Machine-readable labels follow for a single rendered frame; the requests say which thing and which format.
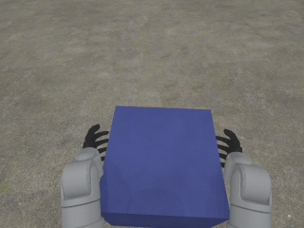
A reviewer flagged right robot hand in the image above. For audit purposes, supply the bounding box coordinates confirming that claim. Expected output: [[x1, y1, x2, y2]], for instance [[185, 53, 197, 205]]
[[216, 128, 242, 168]]

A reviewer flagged carton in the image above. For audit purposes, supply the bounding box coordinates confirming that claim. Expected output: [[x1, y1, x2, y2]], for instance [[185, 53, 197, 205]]
[[99, 105, 230, 228]]

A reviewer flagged left robot hand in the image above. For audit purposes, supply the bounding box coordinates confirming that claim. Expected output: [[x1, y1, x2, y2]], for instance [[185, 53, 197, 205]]
[[83, 124, 109, 161]]

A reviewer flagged robot right forearm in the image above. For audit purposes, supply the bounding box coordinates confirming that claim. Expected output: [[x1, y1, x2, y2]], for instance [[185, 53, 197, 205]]
[[223, 151, 272, 228]]

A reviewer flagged robot left forearm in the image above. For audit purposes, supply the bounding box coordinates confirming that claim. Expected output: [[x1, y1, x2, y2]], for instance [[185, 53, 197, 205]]
[[60, 147, 105, 228]]

